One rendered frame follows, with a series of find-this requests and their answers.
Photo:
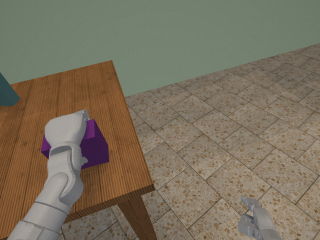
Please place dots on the robot left forearm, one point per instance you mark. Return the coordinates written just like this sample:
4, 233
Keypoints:
61, 190

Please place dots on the sponge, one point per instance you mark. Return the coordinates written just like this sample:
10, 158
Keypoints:
93, 146

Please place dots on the right robot hand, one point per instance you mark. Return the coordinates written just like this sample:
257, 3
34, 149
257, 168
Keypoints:
251, 225

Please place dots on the robot right forearm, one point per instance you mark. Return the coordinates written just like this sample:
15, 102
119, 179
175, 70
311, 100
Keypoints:
269, 234

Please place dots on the table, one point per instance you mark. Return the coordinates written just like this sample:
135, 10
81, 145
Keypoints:
23, 168

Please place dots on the left robot hand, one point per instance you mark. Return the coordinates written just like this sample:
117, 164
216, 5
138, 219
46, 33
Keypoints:
68, 128

